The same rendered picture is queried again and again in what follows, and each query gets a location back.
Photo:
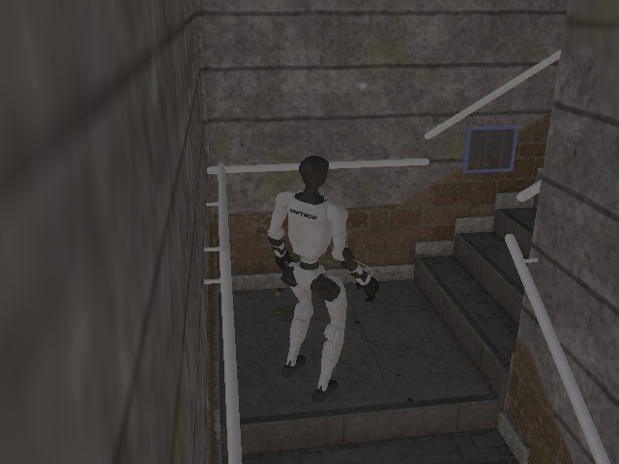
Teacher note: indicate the robot left upper arm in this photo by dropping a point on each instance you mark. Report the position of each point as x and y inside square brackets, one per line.
[279, 214]

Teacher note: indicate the robot left foot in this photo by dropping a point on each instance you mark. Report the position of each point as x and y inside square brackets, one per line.
[289, 370]

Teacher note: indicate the robot right shin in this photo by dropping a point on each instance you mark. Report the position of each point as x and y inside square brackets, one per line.
[330, 357]

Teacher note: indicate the robot right upper arm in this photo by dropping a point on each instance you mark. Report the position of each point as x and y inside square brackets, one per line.
[338, 215]

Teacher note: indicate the robot left hand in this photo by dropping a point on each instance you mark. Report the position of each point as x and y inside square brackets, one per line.
[280, 260]

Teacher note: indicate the robot right forearm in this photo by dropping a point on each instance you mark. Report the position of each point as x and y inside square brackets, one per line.
[353, 267]

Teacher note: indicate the robot left forearm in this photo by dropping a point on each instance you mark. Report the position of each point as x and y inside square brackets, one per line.
[278, 245]

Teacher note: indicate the robot right hand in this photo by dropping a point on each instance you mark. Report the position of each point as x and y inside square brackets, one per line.
[370, 289]

